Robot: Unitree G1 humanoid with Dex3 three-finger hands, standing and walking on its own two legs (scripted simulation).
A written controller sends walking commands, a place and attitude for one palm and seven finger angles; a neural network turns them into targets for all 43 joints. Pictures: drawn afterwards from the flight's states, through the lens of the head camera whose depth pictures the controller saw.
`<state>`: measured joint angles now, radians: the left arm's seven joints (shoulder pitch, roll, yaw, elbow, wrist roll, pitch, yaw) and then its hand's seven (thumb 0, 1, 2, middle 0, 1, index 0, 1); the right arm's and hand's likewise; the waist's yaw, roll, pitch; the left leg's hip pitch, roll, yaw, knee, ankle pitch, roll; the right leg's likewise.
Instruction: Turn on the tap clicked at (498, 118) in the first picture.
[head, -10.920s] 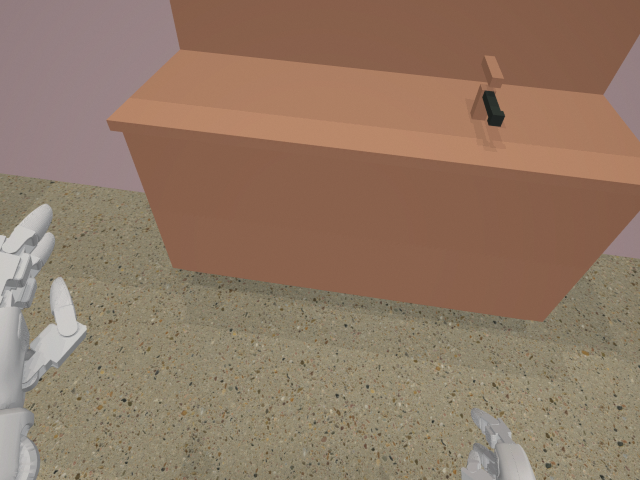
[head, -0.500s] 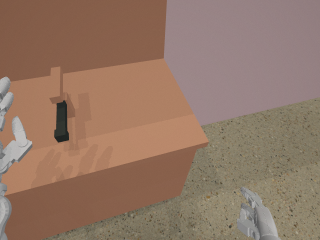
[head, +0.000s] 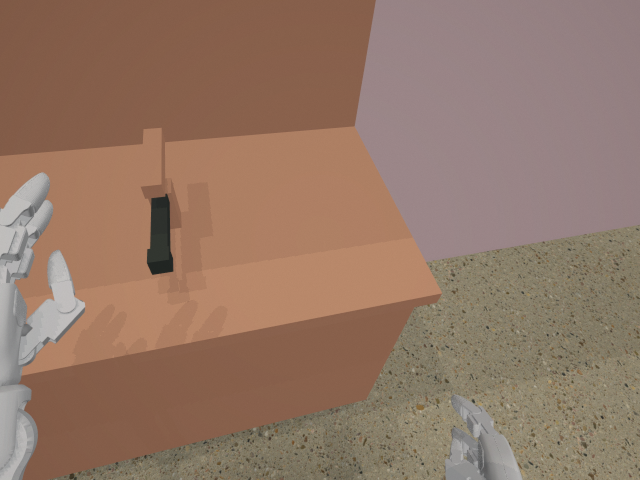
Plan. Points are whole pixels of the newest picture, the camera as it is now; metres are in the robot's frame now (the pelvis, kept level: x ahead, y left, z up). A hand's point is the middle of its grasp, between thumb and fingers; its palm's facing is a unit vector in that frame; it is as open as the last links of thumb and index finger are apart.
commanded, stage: come to a stop and stand still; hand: left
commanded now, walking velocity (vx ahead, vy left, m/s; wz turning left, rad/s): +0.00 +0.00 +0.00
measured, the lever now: (160, 260) +0.37 +0.26 +0.02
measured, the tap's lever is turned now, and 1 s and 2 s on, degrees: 0 0 0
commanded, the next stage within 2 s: look again from close up in 0.48 s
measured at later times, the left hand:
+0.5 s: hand (103, 273) +0.25 +0.24 +0.16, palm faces +0.38 -0.85 -0.37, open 7.4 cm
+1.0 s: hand (116, 276) +0.25 +0.23 +0.16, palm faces +0.38 -0.84 -0.38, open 7.4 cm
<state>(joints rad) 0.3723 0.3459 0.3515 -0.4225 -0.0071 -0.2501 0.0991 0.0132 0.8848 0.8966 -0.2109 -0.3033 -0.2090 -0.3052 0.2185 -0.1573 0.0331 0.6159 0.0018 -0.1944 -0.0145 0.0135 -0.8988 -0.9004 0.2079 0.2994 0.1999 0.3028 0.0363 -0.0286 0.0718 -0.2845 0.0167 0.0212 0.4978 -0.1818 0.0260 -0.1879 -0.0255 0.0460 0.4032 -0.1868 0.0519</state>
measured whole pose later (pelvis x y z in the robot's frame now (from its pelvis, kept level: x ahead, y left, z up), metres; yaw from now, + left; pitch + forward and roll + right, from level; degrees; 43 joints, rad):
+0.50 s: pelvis +0.03 -0.01 +0.00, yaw +0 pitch -1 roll -1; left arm 0.42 0.37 0.36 -0.49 -0.04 -0.21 0.11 0.01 0.88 0.90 -0.21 -0.30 -0.21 -0.31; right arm 0.17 -0.19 0.00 0.58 0.02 -0.14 -0.03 0.01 -0.90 -0.90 0.21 0.30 0.20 0.30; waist 0.03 -0.03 0.08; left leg -0.25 0.02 0.02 0.48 -0.22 0.02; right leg -0.15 -0.03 0.04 0.38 -0.22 0.06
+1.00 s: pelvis +0.04 -0.02 +0.00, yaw +0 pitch -1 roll -1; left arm 0.44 0.36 0.34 -0.47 -0.05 -0.18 0.12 0.01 0.88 0.90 -0.21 -0.30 -0.21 -0.31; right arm 0.19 -0.20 0.00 0.58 0.02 -0.10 -0.04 0.01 -0.90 -0.90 0.21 0.30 0.20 0.30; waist 0.02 0.00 0.05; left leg -0.24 0.03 0.01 0.47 -0.22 0.00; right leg -0.15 -0.02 0.03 0.38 -0.23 0.04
